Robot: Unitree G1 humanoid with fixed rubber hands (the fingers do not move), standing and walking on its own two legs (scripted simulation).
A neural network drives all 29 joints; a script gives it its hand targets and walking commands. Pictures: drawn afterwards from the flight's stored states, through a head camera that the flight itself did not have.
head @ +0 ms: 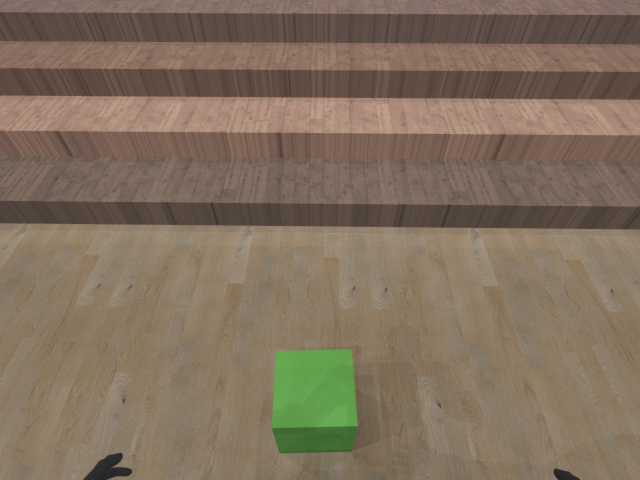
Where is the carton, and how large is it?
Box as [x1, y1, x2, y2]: [272, 349, 357, 452]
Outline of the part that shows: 351,349 276,351 272,430 280,452 351,450 357,426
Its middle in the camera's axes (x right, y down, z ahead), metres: -0.02 +0.46 +1.10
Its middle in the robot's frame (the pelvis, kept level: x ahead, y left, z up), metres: +0.43 +0.04 -0.66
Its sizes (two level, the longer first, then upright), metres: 0.210 0.200 0.250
